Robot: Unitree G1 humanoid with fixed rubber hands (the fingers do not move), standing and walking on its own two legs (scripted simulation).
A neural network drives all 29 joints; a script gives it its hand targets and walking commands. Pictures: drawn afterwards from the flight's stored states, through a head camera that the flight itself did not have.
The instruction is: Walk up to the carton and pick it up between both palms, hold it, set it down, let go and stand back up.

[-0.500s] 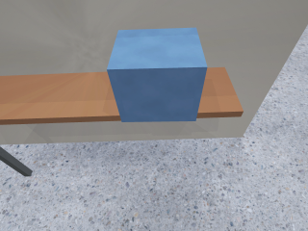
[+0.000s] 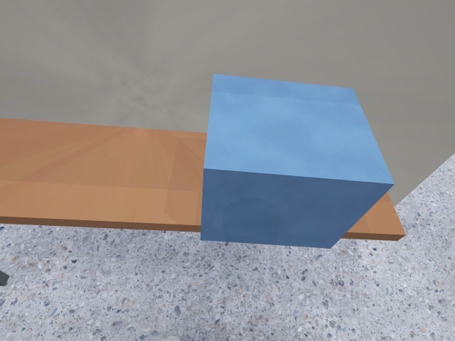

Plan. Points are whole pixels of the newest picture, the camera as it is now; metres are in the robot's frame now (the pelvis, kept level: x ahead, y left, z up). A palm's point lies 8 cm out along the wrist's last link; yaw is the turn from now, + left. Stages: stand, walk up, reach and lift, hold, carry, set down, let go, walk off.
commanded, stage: walk up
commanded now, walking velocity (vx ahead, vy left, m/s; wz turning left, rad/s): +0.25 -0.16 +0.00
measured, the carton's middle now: (275, 165) +0.47 -0.08 +0.03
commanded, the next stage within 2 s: none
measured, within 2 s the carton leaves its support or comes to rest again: neither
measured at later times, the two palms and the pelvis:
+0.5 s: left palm out of the picture +0.10 +0.18 -0.13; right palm out of the picture +0.03 -0.32 -0.13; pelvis +0.02 -0.07 +0.01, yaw +0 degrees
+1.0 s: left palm out of the picture -0.01 +0.14 -0.12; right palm out of the picture +0.05 -0.35 -0.13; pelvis +0.00 -0.10 +0.02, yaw -1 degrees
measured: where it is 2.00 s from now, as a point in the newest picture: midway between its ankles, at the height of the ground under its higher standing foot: outside the picture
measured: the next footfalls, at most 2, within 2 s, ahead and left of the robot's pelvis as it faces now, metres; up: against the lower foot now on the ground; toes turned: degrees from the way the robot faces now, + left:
right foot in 0.52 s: +0.05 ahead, -0.22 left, +0.00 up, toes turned -5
left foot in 1.10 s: +0.03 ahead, +0.06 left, +0.00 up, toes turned +3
